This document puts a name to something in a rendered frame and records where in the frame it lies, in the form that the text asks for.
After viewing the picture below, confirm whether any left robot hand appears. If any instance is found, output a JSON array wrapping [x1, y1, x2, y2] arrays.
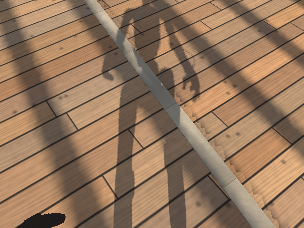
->
[[17, 213, 66, 228]]

